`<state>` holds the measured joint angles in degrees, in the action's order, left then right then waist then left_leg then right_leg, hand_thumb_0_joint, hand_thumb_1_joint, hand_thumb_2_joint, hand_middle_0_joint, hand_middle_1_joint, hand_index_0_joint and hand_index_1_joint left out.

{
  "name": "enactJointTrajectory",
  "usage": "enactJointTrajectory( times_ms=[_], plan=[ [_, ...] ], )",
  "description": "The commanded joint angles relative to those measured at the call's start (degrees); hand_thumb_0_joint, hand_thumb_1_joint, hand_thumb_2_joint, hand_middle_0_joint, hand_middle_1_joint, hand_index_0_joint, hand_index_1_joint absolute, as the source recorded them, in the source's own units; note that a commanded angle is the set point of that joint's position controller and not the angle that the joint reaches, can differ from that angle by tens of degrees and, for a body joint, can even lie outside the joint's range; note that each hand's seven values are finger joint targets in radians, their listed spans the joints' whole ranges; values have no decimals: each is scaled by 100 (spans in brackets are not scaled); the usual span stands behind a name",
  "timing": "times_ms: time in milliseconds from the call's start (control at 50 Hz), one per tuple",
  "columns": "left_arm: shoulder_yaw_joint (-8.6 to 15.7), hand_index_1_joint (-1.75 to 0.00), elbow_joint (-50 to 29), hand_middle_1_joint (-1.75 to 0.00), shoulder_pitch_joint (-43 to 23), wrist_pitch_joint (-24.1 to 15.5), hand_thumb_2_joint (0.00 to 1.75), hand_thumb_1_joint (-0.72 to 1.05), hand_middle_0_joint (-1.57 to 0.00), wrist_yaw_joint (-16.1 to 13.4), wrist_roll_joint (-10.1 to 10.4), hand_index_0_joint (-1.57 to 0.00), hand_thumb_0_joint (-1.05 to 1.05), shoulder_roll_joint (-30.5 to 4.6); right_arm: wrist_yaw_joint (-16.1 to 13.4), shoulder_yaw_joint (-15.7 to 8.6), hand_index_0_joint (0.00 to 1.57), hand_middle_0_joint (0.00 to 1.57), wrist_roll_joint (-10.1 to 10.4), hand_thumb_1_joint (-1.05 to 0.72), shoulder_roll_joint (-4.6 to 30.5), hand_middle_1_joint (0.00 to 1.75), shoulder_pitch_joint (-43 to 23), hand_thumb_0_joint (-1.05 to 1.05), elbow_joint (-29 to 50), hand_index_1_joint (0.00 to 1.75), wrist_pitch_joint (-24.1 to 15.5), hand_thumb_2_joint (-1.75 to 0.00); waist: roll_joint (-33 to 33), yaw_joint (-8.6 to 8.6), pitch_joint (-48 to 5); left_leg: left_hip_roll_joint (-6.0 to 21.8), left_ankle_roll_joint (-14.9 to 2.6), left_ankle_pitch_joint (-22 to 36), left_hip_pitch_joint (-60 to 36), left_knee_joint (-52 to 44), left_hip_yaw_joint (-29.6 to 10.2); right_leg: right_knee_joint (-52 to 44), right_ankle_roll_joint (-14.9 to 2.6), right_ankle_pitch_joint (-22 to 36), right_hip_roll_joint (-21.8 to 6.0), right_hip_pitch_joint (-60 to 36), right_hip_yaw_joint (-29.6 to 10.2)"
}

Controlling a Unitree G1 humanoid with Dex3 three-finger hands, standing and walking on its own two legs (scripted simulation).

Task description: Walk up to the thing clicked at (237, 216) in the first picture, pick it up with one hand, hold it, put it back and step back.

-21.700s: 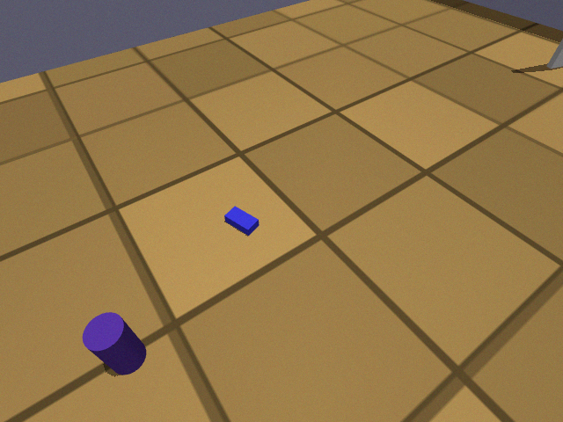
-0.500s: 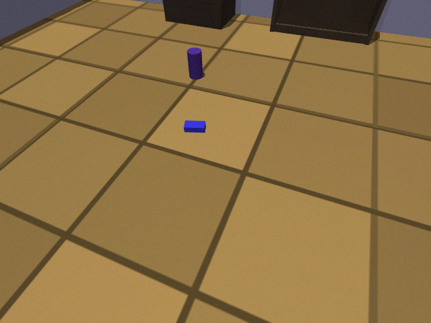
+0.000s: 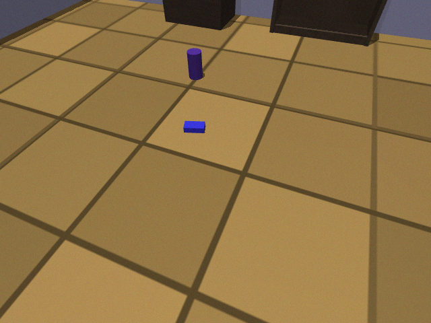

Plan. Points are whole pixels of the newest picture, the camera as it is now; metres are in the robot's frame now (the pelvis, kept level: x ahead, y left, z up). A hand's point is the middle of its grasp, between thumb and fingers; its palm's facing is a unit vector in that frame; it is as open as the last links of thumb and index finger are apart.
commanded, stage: stand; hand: left
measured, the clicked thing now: (194, 127) +1.48 +0.20 -0.76
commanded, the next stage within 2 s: walk up in 0.10 s
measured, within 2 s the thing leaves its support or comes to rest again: neither
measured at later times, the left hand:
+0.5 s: hand out of the picture +0.10 +0.35 -0.17, palm faces +0.01 -0.94 -0.35, open 7.4 cm
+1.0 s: hand (137, 198) +0.46 +0.24 -0.13, palm faces -0.05 -0.93 -0.35, open 7.4 cm
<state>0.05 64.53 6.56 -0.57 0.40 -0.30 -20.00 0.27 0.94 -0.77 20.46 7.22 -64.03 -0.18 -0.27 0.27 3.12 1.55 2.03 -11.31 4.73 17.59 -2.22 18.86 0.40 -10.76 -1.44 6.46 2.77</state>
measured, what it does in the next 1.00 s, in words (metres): walks ahead: left foot, then right foot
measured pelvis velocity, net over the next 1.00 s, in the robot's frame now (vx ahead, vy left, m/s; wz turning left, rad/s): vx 0.32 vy -0.01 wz -0.04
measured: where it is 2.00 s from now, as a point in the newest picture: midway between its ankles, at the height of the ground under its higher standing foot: (229, 218)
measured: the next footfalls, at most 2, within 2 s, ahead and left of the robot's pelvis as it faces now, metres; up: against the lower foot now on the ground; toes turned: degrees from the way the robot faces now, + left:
left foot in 0.36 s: +0.14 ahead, +0.17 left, +0.00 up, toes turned +5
right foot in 0.84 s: +0.42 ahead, -0.11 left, +0.00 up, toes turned -7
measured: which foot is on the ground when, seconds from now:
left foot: down 0.00-0.18, up 0.20-0.34, down 0.36-0.88, up 0.90-1.00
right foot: down 0.00-0.38, up 0.40-0.82, down 0.84-1.00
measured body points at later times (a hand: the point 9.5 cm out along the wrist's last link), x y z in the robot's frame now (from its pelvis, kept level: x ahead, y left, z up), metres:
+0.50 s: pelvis +0.09 +0.05 -0.02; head +0.08 +0.08 +0.43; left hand +0.10 +0.39 -0.15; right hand +0.16 -0.28 -0.11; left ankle +0.10 +0.16 -0.75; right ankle +0.04 -0.09 -0.69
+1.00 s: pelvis +0.32 -0.01 -0.02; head +0.35 -0.03 +0.43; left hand +0.46 +0.29 -0.11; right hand +0.34 -0.32 -0.15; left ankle +0.21 +0.15 -0.65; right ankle +0.38 -0.11 -0.75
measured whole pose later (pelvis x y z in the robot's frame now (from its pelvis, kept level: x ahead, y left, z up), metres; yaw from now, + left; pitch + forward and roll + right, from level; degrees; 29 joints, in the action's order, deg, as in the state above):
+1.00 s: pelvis +0.32 -0.01 -0.02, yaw -2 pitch -3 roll +2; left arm 3.0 49.5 7.8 -3.9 3.8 0.6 -20.4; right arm 1.9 -2.4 0.0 23.0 18.2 -52.5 -2.4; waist -1.2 -0.3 7.1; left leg 1.5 -2.1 -24.6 15.1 66.6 0.1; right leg 33.8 -2.5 -12.8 -2.7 18.1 3.7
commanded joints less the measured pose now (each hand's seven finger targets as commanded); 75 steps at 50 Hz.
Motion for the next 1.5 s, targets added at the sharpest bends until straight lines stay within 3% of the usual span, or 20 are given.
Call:
enactJointTrajectory(
  times_ms=[0, 60, 100, 200, 340, 380, 420, 500, 760, 820, 840, 880, 1000, 1140, 1240, 1300, 1320, 1360, 1380, 1480],
  plan=[
    [237, -30, -285, -30, -158, -123, 90, 90, -20, -84, -20, -20, 0, -1245, -92, -267, 20, 20, 28, -90, 1220, 30, -158, 0, 325, 30, -124, -90, -15, 4, -430, 579, -286, 1057, 91, -158, -349, -301, -150, 973, -668, -215, -529],
    [241, -30, -285, -30, -165, -121, 90, 90, -20, -79, -5, -20, 0, -1246, -88, -257, 20, 20, 26, -90, 1206, 30, -105, 0, 310, 30, -129, -90, -29, -1, -441, 555, -270, 1004, 179, -204, -346, -294, -146, 958, -664, -297, -522],
    [695, -30, -563, -30, 219, -213, 90, 90, -20, 159, -188, -20, 0, -1815, 105, -703, 20, 20, -108, -90, 1708, 30, 104, 0, 642, 30, -282, -90, 128, 139, -814, 406, -819, -2550, 804, 537, -461, 292, -544, -2798, -632, -340, -804],
    [893, -30, -754, -30, 720, -327, 90, 90, -20, 207, -233, -20, 0, -2115, 219, -695, 20, 20, -140, -90, 1335, 30, -630, 0, 1152, 30, -345, -90, 785, 651, 536, 304, -380, -1648, 3567, 2573, 120, -1125, -1674, -2369, -2233, -1131, -2662],
    [717, -30, -1453, -30, -609, -202, 90, 90, -20, 344, -147, -20, 0, -1659, 283, -1049, 20, 20, -123, -90, 1512, 30, 1580, 0, 606, 30, -464, -90, 332, -737, -139, 10, -153, 17, -779, 903, 692, 782, -705, -2516, -661, 1974, -220],
    [502, -30, -1570, -30, -146, -165, 90, 90, -20, 324, -117, -20, 0, -924, 106, -1288, 20, 20, -274, -90, 2407, 30, 2603, 0, 532, 30, -488, -90, -2108, -1168, -446, 1664, -446, -3143, -1728, -779, -2883, 4283, -346, -2584, 772, 3922, -484],
    [624, -30, -1364, -30, 391, -121, 90, 90, -20, 269, -75, -20, 0, -1657, 132, -1191, 20, 20, -91, -90, 2350, 30, 1002, 0, 1163, 30, -511, -90, -791, -344, 62, 2331, -1326, -3886, -264, -1151, -3267, 4534, -417, -1654, -98, 3328, -1247],
    [652, -30, -962, -30, 800, -183, 90, 90, -20, 353, -25, -20, 0, -1720, 146, -950, 20, 20, -14, -90, 1689, 30, 627, 0, 1421, 30, -627, -90, -566, -68, 327, 1440, -1041, -1939, 76, -952, -1175, 3904, -169, -592, -320, 2821, -1046],
    [553, -30, -1657, -30, -440, -242, 90, 90, -20, 526, -55, -20, 0, -1290, 126, -939, 20, 20, 23, -90, 1800, 30, 1251, 0, 1605, 30, -553, -90, -588, -306, 332, 1208, -1126, 1486, -346, -211, 351, 1348, -245, 516, -295, 1859, 52],
    [734, -30, -1401, -30, 702, -280, 90, 90, -20, 406, -51, -20, 0, -1526, 56, -890, 20, 20, -4, -90, 1712, 30, 1194, 0, 1763, 30, -486, -90, 10, 357, -565, 1033, -898, 2437, -71, 1788, 554, 1065, -467, 246, -50, -7, 116],
    [864, -30, -1226, -30, 1449, -321, 90, 90, -20, 325, -66, -20, 0, -1815, 56, -774, 20, 20, -6, -90, 1433, 30, 1518, 0, 1751, 30, -482, -90, 704, 653, -1138, 692, -703, 1653, 621, 3185, 702, 970, -546, -197, -194, -1210, -228],
    [1039, -30, -1263, -30, 1860, -363, 90, 90, -20, 243, 29, -20, 0, -2482, 43, -729, 20, 20, 115, -90, 1522, 30, 1750, 0, 1821, 30, -451, -90, 1804, 713, -1416, -343, -423, -1852, 2883, 5115, 413, -189, -1484, -958, -2219, -2505, -4128],
    [761, -30, -1682, -30, 674, -446, 90, 90, -20, 144, 82, -20, 0, -1649, 140, -715, 20, 20, 83, -90, 1326, 30, 1602, 0, 1560, 30, -364, -90, 773, 42, -87, 304, -430, -629, 2121, 4788, -126, -247, -1175, 789, -1220, 424, -1162],
    [778, -30, -1996, -30, 699, -581, 90, 90, -20, 201, -28, -20, 0, -1795, 361, -788, 20, 20, -50, -90, 1305, 30, 742, 0, 1830, 30, -354, -90, 650, 136, 335, 580, -66, -34, 2604, 2741, 95, -775, -1379, -461, -1294, 542, -725],
    [751, -30, -1967, -30, 1045, -536, 90, 90, -20, 222, -20, -20, 0, -1826, 398, -772, 20, 20, -54, -90, 1215, 30, 340, 0, 1962, 30, -504, -90, 617, 319, -39, 392, -288, 586, 1764, 1492, 458, 56, -1117, 1026, -1246, 78, -481],
    [700, -30, -2075, -30, 887, -471, 90, 90, -20, 189, -19, -20, 0, -1821, 331, -924, 20, 20, -106, -90, 1518, 30, 1319, 0, 1639, 30, -533, -90, -120, -292, -564, 36, -550, 319, 142, 1199, 682, 1472, -899, 1359, -963, 524, -209],
    [587, -30, -2068, -30, 1167, -441, 90, 90, -20, 167, 9, -20, 0, -1556, 271, -1021, 20, 20, -172, -90, 1779, 30, 1873, 0, 1507, 30, -568, -90, -776, -543, -877, 215, -763, -192, -701, 937, 342, 2858, -739, 1216, -581, 1092, 82],
    [567, -30, -2033, -30, 1609, -369, 90, 90, -20, 102, 138, -20, 0, -1438, 162, -1139, 20, 20, -125, -90, 2322, 30, 2168, 0, 1742, 30, -597, -90, -1349, -552, -1247, 2319, -1698, -822, -1868, -44, -3605, 4841, -353, -2064, 546, 3088, -233],
    [599, -30, -1934, -30, 1365, -331, 90, 90, -20, 42, 41, -20, 0, -1779, 161, -1187, 20, 20, 23, -90, 2338, 30, 1970, 0, 1743, 30, -575, -90, -1007, -546, -1031, 2493, -1973, -701, -1611, 16, -3672, 5201, -438, -2076, 104, 3229, -703],
    [572, -30, -1720, -30, 1529, -298, 90, 90, -20, 186, 123, -20, 0, -1510, 78, -830, 20, 20, 138, -90, 1715, 30, 1181, 0, 1954, 30, -623, -90, -706, 7, -177, 1422, -1327, 1630, 460, 90, -561, 4355, -235, -1042, -270, 2128, -674]
  ],
)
